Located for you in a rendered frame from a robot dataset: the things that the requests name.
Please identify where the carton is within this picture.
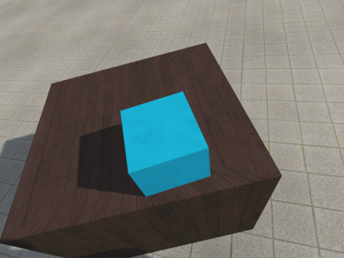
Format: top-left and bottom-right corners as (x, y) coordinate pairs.
(120, 91), (211, 197)

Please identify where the pedestal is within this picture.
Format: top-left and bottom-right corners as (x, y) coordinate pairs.
(0, 43), (282, 258)

